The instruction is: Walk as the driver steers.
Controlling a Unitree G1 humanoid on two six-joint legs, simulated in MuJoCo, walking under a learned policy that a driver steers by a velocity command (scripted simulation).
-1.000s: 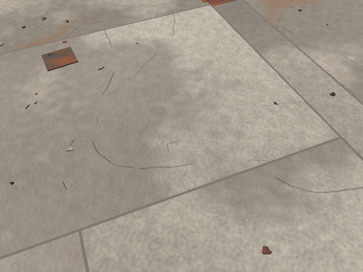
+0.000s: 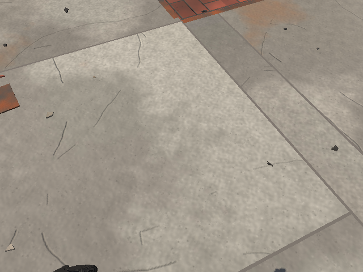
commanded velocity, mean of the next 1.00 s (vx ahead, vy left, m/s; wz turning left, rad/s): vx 0.50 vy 0.00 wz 0.00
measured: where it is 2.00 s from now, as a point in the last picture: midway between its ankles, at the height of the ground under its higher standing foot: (176, 174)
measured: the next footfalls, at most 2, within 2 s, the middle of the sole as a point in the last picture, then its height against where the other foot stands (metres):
right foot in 0.04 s outside the picture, level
left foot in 0.60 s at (145, 266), level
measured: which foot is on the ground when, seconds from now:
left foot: down 0.00-0.06, up 0.08-0.58, down 0.60-1.00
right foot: up 0.00-0.02, down 0.04-0.62, up 0.64-1.00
